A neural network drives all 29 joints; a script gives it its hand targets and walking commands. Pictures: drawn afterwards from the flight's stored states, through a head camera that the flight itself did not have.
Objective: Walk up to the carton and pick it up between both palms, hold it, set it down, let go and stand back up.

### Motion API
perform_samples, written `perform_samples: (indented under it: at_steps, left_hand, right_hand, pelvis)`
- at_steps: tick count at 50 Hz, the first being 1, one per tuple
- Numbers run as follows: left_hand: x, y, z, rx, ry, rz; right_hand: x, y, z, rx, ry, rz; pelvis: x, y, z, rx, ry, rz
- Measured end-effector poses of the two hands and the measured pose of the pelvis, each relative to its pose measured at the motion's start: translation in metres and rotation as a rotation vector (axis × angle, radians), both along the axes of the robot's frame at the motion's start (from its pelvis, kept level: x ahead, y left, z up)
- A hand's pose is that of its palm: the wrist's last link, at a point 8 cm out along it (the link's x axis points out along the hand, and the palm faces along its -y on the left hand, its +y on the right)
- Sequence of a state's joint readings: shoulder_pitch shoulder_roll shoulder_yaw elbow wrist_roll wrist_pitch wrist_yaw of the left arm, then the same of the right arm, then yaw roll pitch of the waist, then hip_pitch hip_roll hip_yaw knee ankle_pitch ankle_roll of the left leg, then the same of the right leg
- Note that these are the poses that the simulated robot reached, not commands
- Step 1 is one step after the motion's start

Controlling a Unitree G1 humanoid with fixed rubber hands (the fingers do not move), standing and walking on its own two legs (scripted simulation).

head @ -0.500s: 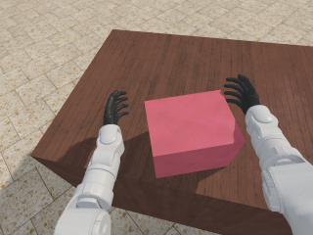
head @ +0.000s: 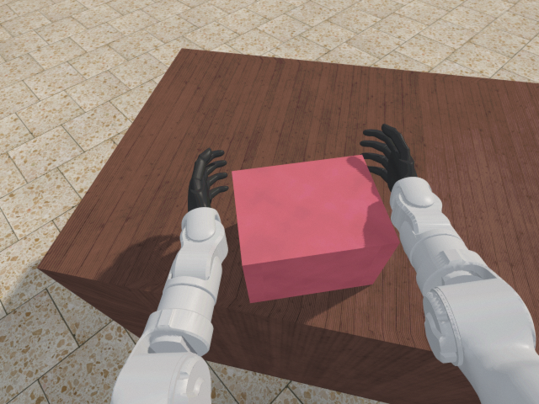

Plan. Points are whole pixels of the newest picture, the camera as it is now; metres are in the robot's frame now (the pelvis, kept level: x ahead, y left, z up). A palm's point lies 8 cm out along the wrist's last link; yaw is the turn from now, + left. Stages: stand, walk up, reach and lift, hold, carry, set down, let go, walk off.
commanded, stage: reach and lift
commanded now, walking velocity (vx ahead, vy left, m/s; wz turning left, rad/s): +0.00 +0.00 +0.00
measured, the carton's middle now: (305, 230) +0.38 +0.03 +0.00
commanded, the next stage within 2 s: none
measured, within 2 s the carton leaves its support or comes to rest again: leaves its support in 1.94 s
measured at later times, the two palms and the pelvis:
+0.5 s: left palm (199, 203) +0.36 +0.19 +0.07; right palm (396, 177) +0.46 -0.09 +0.07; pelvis +0.00 +0.00 +0.00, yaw +1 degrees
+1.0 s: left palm (192, 206) +0.35 +0.20 +0.07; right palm (391, 180) +0.45 -0.09 +0.08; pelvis +0.00 -0.01 +0.00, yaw +3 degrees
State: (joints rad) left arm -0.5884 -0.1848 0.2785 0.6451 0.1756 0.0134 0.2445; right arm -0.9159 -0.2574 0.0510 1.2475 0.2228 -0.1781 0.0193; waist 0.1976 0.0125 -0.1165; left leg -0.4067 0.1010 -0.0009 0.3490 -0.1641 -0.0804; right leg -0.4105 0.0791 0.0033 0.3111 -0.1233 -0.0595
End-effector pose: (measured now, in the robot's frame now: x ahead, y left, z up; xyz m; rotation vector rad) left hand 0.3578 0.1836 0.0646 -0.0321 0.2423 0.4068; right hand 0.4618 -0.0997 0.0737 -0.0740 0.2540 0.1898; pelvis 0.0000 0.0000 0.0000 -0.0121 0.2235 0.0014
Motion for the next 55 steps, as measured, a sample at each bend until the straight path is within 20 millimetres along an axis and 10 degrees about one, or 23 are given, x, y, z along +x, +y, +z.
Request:
perform_samples:
  at_steps: [55]
  left_hand:
    - [-0.010, 0.011, 0.003, 0.020, -0.033, 0.037]
  right_hand:
    - [-0.013, 0.013, 0.003, -0.028, -0.065, 0.018]
  pelvis:
    - [0.005, -0.009, 0.004, 0.013, -0.047, 0.050]
